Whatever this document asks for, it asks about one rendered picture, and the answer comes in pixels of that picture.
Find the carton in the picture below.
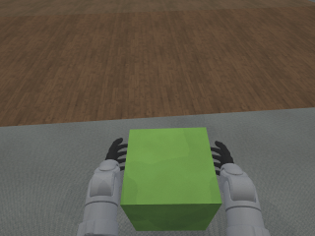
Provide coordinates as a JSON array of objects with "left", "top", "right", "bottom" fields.
[{"left": 120, "top": 127, "right": 222, "bottom": 231}]

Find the robot right hand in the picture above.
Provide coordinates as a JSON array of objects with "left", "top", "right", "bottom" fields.
[{"left": 210, "top": 141, "right": 234, "bottom": 176}]

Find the robot left forearm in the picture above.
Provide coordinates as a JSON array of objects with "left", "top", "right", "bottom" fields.
[{"left": 77, "top": 159, "right": 121, "bottom": 236}]

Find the robot left hand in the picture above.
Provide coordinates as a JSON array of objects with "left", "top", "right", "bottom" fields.
[{"left": 105, "top": 138, "right": 128, "bottom": 171}]

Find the robot right forearm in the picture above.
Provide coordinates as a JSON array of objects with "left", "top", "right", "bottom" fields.
[{"left": 220, "top": 163, "right": 271, "bottom": 236}]

